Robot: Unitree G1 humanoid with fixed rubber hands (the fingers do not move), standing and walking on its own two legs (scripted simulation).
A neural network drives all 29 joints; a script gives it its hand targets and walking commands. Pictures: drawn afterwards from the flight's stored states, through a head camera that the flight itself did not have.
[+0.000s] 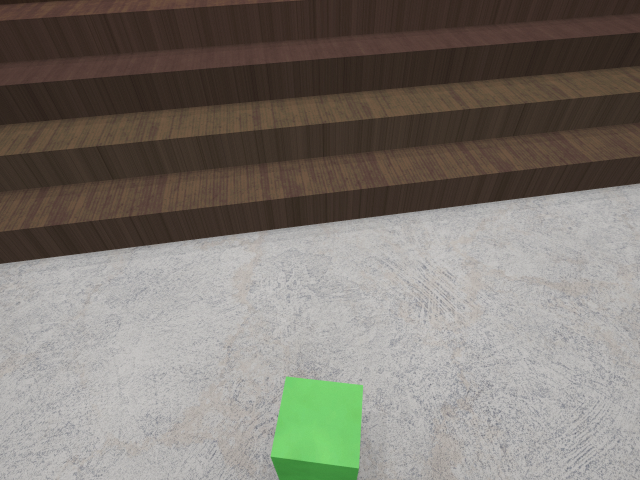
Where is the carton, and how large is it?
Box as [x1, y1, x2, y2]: [270, 377, 362, 479]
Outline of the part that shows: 286,377 270,456 279,479 356,479 359,457 362,385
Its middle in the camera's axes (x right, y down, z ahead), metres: +0.00 +0.53 +1.06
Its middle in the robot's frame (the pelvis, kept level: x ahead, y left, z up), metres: +0.41 +0.03 -0.66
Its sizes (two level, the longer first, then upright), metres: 0.210 0.200 0.250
